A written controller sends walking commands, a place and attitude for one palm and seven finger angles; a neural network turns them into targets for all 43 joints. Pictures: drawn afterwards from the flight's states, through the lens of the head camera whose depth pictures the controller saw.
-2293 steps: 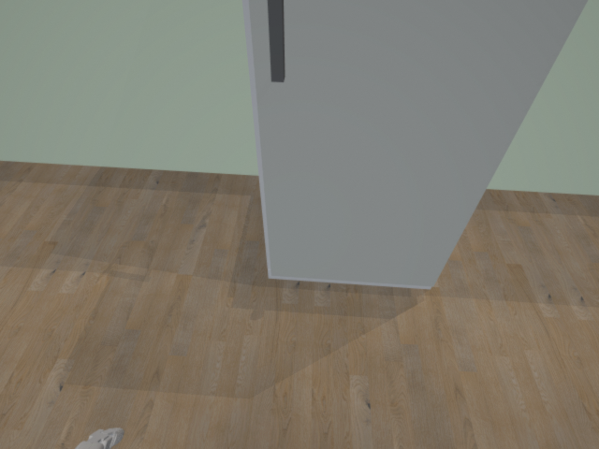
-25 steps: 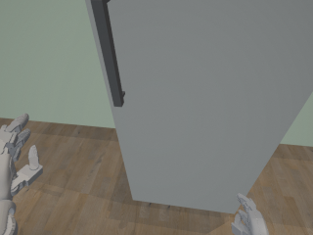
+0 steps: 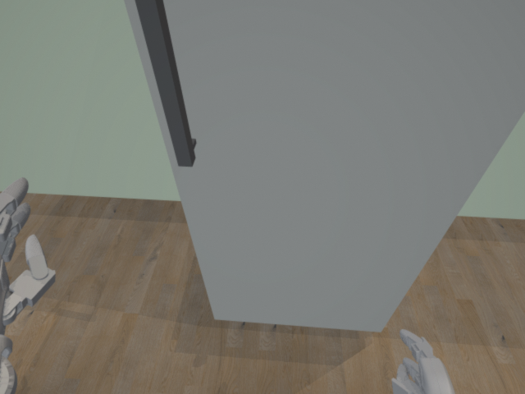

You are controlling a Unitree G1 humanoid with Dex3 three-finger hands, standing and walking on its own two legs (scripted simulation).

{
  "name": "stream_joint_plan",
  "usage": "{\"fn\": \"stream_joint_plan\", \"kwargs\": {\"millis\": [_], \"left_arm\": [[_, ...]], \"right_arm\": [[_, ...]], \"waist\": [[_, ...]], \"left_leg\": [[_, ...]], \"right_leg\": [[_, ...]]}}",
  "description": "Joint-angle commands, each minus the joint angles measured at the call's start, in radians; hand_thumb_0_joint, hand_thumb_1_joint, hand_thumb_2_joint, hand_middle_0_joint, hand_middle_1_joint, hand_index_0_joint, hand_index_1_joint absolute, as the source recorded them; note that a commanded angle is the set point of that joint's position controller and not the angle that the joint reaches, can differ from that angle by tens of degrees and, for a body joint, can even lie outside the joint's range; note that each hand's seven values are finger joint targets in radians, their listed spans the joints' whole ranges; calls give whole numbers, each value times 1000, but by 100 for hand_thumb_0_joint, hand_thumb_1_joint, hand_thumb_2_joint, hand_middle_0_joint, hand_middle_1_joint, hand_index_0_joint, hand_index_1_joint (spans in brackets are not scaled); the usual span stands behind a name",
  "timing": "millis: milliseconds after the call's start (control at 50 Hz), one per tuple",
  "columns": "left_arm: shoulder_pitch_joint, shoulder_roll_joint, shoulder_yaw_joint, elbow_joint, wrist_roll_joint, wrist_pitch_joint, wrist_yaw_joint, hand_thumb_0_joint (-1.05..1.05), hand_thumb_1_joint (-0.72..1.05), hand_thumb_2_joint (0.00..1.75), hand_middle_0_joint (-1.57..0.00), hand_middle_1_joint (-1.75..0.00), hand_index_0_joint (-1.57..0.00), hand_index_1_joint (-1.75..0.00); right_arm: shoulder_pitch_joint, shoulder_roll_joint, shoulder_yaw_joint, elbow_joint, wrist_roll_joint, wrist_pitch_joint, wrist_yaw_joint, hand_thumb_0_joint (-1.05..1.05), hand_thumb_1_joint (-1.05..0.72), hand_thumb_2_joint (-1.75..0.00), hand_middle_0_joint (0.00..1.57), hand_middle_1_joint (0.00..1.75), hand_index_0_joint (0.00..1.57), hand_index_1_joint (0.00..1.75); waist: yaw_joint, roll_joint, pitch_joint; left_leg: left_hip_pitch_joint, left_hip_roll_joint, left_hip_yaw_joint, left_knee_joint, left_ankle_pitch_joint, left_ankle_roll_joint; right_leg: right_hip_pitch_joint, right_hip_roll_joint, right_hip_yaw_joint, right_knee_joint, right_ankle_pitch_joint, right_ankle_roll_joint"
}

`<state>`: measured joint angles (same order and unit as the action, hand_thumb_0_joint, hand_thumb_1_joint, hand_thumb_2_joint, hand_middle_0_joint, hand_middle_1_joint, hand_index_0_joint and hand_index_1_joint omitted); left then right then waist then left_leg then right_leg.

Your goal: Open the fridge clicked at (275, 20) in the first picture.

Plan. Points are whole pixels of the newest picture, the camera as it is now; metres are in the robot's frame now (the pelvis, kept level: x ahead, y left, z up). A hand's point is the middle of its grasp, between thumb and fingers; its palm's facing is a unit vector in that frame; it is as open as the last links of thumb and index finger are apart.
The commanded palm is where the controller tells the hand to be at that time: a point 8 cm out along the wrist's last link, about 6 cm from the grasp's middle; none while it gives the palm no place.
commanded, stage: step back with the hand held close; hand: left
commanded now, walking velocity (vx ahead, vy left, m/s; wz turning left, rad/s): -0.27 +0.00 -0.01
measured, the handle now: (173, 80) +0.48 +0.18 +0.26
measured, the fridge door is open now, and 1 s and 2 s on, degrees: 0 0 0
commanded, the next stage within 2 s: stop stepping back and stand still in 1.38 s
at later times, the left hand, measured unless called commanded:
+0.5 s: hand out of the picture +0.13 +0.30 +0.15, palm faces +0.47 -0.78 -0.41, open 7.4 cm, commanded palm +0.07 +0.33 +0.17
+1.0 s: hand out of the picture +0.05 +0.31 +0.16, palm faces +0.49 -0.76 -0.42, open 7.4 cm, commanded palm -0.04 +0.34 +0.17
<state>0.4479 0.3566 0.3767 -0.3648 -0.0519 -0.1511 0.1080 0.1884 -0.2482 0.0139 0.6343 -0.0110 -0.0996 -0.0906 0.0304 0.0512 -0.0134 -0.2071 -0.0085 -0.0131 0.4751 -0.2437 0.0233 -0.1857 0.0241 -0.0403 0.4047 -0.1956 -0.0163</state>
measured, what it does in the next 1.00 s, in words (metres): walks backwards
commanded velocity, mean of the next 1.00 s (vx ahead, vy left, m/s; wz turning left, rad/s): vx -0.32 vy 0.00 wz -0.03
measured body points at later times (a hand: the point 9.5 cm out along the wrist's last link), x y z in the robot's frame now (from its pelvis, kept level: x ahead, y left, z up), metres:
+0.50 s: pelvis -0.07 +0.03 -0.02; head -0.07 +0.05 +0.43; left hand +0.10 +0.34 +0.17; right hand +0.11 -0.20 -0.08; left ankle +0.00 +0.10 -0.74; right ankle +0.01 -0.11 -0.74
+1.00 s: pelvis -0.14 +0.03 -0.02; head -0.13 +0.07 +0.42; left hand +0.01 +0.35 +0.18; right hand +0.06 -0.20 -0.08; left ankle +0.00 +0.11 -0.74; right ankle -0.06 -0.11 -0.73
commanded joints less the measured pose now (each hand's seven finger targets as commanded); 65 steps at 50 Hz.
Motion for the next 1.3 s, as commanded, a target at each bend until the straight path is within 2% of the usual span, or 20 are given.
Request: {"fn": "stream_joint_plan", "kwargs": {"millis": [0, 120, 220, 320, 420, 560, 620, 720, 800, 880, 940, 1000, 1100, 1140, 1160, 1180, 1200, 1220, 1240, 1280], "left_arm": [[35, 210, 122, -271, 8, -68, 30, 0, 90, 90, -20, -30, -20, -30], [30, 276, 195, -353, 11, -86, 45, 0, 90, 90, -20, -30, -20, -30], [7, 222, 169, -304, 28, -102, 40, 0, 90, 90, -20, -30, -20, -30], [-36, 196, 150, -258, 51, -112, 37, 0, 90, 90, -20, -30, -20, -30], [-105, 228, 163, -323, 67, -134, 45, 0, 90, 90, -20, -30, -20, -30], [-69, 231, 202, -399, 73, -170, 58, 0, 90, 90, -20, -30, -20, -30], [-15, 263, 259, -359, 78, -184, 51, 0, 90, 90, -20, -30, -20, -30], [-22, 230, 201, -320, 46, -194, 40, 0, 90, 90, -20, -30, -20, -30], [-61, 231, 159, -312, 41, -184, 53, 0, 90, 90, -20, -30, -20, -30], [-68, 253, 170, -363, 39, -183, 59, 0, 90, 90, -20, -30, -20, -30], [-52, 252, 225, -398, 60, -191, 51, 0, 90, 90, -20, -30, -20, -30], [-75, 284, 252, -477, 42, -197, 46, 0, 90, 90, -20, -30, -20, -30], [54, 221, 181, -355, -16, -167, 47, 0, 90, 90, -20, -30, -20, -30], [-29, 222, 160, -344, -16, -182, 41, 0, 90, 90, -20, -30, -20, -30], [-58, 242, 160, -333, -6, -191, 44, 0, 90, 90, -20, -30, -20, -30], [-119, 276, 150, -334, 10, -194, 54, 0, 90, 90, -20, -30, -20, -30], [-198, 325, 158, -336, 29, -199, 71, 0, 90, 90, -20, -30, -20, -30], [-237, 354, 207, -320, 51, -200, 88, 0, 90, 90, -20, -30, -20, -30], [-257, 264, 92, -258, 42, -172, 64, 0, 90, 90, -20, -30, -20, -30], [-300, 254, 85, -246, 52, -127, 47, 0, 90, 90, -20, -30, -20, -30]], "right_arm": [[-102, -111, -55, -198, 6, -24, -8, 0, -90, -90, 20, 30, 20, 30], [-107, -117, -60, -235, 7, -8, -22, 0, -90, -90, 20, 30, 20, 30], [-87, -131, -67, -241, 5, -23, -18, 0, -90, -90, 20, 30, 20, 30], [-59, -140, -70, -240, 10, -33, -9, 0, -90, -90, 20, 30, 20, 30], [-51, -138, -70, -240, 4, -46, -4, 0, -90, -90, 20, 30, 20, 30], [-36, -128, -64, -237, -3, -89, -5, 0, -90, -90, 20, 30, 20, 30], [-29, -136, -80, -231, -5, -104, 1, 0, -90, -90, 20, 30, 20, 30], [-31, -113, -79, -192, -4, -105, 10, 0, -90, -90, 20, 30, 20, 30], [-33, -96, -71, -173, 1, -90, 12, 0, -90, -90, 20, 30, 20, 30], [-42, -100, -68, -185, 6, -81, 1, 0, -90, -90, 20, 30, 20, 30], [-77, -125, -80, -214, -2, -96, -7, 0, -90, -90, 20, 30, 20, 30], [-66, -99, -105, -193, -11, -121, 13, 0, -90, -90, 20, 30, 20, 30], [-77, -75, -90, -158, 4, -130, 33, 0, -90, -90, 20, 30, 20, 30], [-79, -72, -86, -135, -5, -121, 30, 0, -90, -90, 20, 30, 20, 30], [-61, -63, -82, -116, -4, -110, 29, 0, -90, -90, 20, 30, 20, 30], [-75, -48, -74, -102, 0, -95, 24, 0, -90, -90, 20, 30, 20, 30], [-124, -46, -57, -108, -15, -92, 18, 0, -90, -90, 20, 30, 20, 30], [-122, -45, -40, -115, -35, -100, 12, 0, -90, -90, 20, 30, 20, 30], [-93, -35, -50, -110, -1, -100, 9, 0, -90, -90, 20, 30, 20, 30], [-143, -48, -41, -133, 10, -80, -15, 0, -90, -90, 20, 30, 20, 30]], "waist": [[-8, -24, -186], [1, 36, -180], [-3, 99, -96], [-21, 22, -37], [-30, -38, -11], [-17, 170, -99], [-14, 130, -108], [-39, -84, -75], [-41, -120, -42], [-46, -43, -69], [-15, 281, -117], [-7, 191, -202], [-10, 227, -178], [-17, 144, -135], [-22, -33, -120], [-18, -277, -80], [0, -339, -19], [1, -281, -64], [-9, -377, -148], [-14, -326, -63]], "left_leg": [[9, 58, -31, -20, 325, 19], [-119, 99, -98, -87, 335, 32], [-351, 147, -155, -178, 17, 66], [-546, 139, -170, -181, -377, 93], [-508, 90, -148, -65, -458, 82], [-636, 188, -261, -241, -526, 109], [-686, 214, -264, -212, -549, 124], [-356, 85, -101, 45, -254, 29], [-202, 40, -49, 168, -257, 2], [-197, 73, -98, 27, -263, 19], [-618, 309, -354, -372, -636, 121], [-411, 320, -250, -338, -377, 97], [-194, 284, -66, -326, -326, -33], [-76, 263, -22, -203, -231, -85], [32, 189, 48, 37, -96, -105], [61, 106, 37, 366, -59, -103], [-95, 68, 34, 538, -184, -94], [-190, 40, 40, 536, -223, -86], [-268, 17, 18, 494, -164, -76], [-190, 9, 87, 340, -70, -62]], "right_leg": [[59, -126, 93, 8, 328, 11], [124, -65, 63, 116, 315, 24], [186, -29, 62, 206, 170, 32], [213, -45, 106, 216, 86, 26], [51, -94, 185, 88, -163, -4], [248, 12, 61, 378, 15, 33], [300, 34, 85, 390, 35, 37], [-66, -97, 257, 113, 99, -31], [-305, -166, 315, -57, -229, -56], [-285, -85, 190, 24, -208, -10], [143, 102, 38, 534, -131, 46], [46, 107, 32, 683, -285, 27], [-16, 77, -53, 270, -413, -17], [-100, -10, 38, -31, -366, -40], [-246, -129, 240, -196, -325, -89], [-464, -347, 551, -300, -243, -157], [-400, -415, 511, -268, 107, -178], [-256, -373, 418, -163, 530, -163], [-56, -294, 298, -37, 719, -104], [-42, -221, 210, 57, 932, -73]]}}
